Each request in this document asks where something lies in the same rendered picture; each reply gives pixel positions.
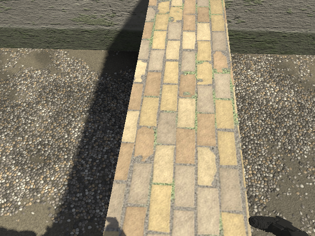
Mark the right robot hand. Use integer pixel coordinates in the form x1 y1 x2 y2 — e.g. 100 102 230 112
248 215 311 236

